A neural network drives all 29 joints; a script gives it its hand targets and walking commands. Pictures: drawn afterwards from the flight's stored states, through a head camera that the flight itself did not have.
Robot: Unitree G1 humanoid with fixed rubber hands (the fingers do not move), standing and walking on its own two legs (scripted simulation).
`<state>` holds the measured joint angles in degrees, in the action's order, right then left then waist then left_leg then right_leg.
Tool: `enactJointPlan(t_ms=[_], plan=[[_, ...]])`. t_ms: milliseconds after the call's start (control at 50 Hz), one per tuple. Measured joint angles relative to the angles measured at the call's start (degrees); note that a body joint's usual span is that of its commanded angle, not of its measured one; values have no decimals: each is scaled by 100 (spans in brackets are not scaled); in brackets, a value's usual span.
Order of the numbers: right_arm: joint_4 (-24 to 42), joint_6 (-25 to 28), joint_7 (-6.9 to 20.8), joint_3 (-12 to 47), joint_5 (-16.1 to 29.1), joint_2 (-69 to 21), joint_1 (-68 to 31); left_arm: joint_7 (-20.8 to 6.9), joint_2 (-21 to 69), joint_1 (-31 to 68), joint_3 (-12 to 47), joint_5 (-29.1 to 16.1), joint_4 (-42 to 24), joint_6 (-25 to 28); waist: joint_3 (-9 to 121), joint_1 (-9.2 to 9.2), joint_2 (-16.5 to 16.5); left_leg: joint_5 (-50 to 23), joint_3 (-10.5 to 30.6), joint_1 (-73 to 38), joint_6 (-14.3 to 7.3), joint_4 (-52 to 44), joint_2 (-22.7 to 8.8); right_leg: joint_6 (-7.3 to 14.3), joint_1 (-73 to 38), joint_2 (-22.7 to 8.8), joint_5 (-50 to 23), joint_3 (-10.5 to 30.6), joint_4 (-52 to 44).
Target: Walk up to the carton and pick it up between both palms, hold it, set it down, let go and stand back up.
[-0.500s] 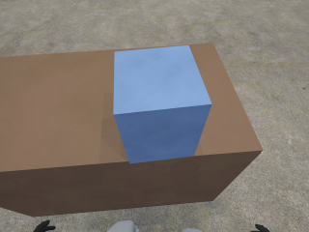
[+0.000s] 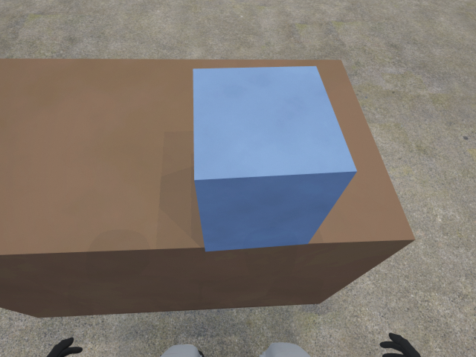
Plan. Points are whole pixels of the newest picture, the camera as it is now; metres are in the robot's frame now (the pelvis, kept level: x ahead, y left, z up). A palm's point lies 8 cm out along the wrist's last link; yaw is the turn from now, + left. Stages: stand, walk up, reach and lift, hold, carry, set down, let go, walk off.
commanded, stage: walk up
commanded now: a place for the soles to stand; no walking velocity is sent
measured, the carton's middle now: (256, 165) +0.41 -0.04 +0.05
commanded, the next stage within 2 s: reach and lift in 1.70 s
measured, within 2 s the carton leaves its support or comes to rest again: neither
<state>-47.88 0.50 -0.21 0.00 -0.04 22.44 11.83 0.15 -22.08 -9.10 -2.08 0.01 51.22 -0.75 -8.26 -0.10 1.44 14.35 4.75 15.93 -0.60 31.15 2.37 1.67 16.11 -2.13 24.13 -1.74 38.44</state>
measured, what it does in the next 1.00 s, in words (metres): steps on the spot: right foot, then left foot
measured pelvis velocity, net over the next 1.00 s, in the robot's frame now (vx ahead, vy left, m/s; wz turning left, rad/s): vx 0.00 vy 0.01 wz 0.05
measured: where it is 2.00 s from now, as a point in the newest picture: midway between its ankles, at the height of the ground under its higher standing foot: outside the picture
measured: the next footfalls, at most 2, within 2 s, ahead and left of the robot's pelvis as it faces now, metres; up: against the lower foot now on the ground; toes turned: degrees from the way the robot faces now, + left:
right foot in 0.02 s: -0.02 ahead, -0.10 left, +0.00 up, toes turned -3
left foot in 0.44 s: +0.03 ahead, +0.14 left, +0.00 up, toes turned -3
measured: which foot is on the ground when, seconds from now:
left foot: down 0.00-0.04, up 0.06-0.42, down 0.44-1.00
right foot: up 0.00-0.00, down 0.02-1.00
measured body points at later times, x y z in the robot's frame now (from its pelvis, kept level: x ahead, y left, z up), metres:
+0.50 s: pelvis +0.01 +0.00 +0.00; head +0.05 +0.00 +0.44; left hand +0.10 +0.32 -0.12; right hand +0.10 -0.30 -0.13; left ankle +0.03 +0.13 -0.73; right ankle -0.01 -0.12 -0.73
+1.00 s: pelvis +0.00 +0.01 +0.00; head +0.04 +0.00 +0.44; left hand +0.10 +0.33 -0.11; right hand +0.09 -0.29 -0.13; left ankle -0.01 +0.14 -0.73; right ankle -0.01 -0.12 -0.73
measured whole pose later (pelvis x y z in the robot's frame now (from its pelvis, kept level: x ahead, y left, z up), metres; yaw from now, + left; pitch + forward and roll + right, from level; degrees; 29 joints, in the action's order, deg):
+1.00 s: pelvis +0.00 +0.01 +0.00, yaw +3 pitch -2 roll +0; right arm -51.6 0.4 0.1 0.0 0.0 22.5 11.6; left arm 0.0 -21.8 -6.3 -2.1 0.0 51.3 0.4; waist -7.9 0.0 -1.6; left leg 18.5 5.6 14.2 0.4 34.6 1.4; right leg 0.0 12.5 -2.7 19.8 -3.7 34.3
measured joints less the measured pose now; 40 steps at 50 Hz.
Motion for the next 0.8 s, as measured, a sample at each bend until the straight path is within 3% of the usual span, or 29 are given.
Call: enactJointPlan(t_ms=[40,120,200,360,440,460,520,580,640,720,760,800], plan=[[-6,-17,-2,-1,0,1,-9,7,23,-7,1,0,3,86,-8,5,-93,89,26,1,47,203,-14,-23,-221,27,-640,-31,-421],[-14,-96,-2,-2,0,5,-12,6,50,-5,-1,0,6,194,-13,2,-231,1055,53,121,48,1316,133,-16,-449,-28,-504,-45,-425],[-91,-122,5,-1,0,14,-9,6,51,41,0,0,5,244,-12,9,-361,1089,62,157,48,1854,105,6,-419,-42,-477,-54,-427],[-301,-118,7,-1,0,16,-8,4,53,33,0,0,7,232,-9,12,-408,1124,59,164,48,1186,-11,5,-383,-39,-445,-169,-427],[-330,-81,7,-1,0,23,-7,5,53,35,0,1,9,122,-7,13,-308,-42,59,-23,42,275,-53,-99,-364,-30,-373,-192,-307],[-341,-73,7,-1,0,15,-9,5,53,56,0,1,11,77,-7,10,-257,-35,52,-42,56,254,-47,-114,-340,-42,-325,-187,-229],[-316,-50,7,-1,0,6,-10,5,53,111,0,1,9,-37,-7,11,-92,126,67,-41,64,245,-27,-116,-291,-25,547,-173,32],[-231,-28,7,-1,0,5,-10,2,52,110,0,0,6,-63,-6,9,21,99,68,-32,64,180,-37,-116,-283,-26,743,-156,77],[-168,-25,7,-1,0,4,-9,-2,51,109,0,0,5,-34,-4,8,53,68,66,-18,65,173,-36,-116,-301,-27,544,-154,43],[-132,-27,7,-1,0,4,-20,-2,51,100,0,0,3,73,3,8,-35,31,77,-22,104,179,-39,-117,-436,-11,-583,-165,-415],[-128,-35,7,-1,0,3,-23,-2,51,93,0,0,5,123,6,7,-123,116,76,-24,105,261,-32,-114,-474,-11,-487,-165,-416],[-146,-56,7,-1,0,3,-23,-2,51,93,0,0,5,154,13,6,-213,682,75,-26,105,589,-23,-106,-513,-19,-400,-164,-416]])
